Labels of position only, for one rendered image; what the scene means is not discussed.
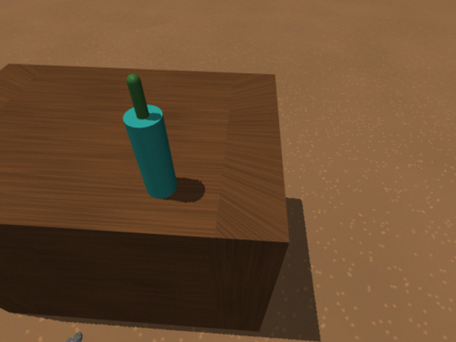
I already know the bottle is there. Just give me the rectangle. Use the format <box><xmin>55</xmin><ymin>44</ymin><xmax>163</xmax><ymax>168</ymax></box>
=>
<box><xmin>123</xmin><ymin>74</ymin><xmax>177</xmax><ymax>199</ymax></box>

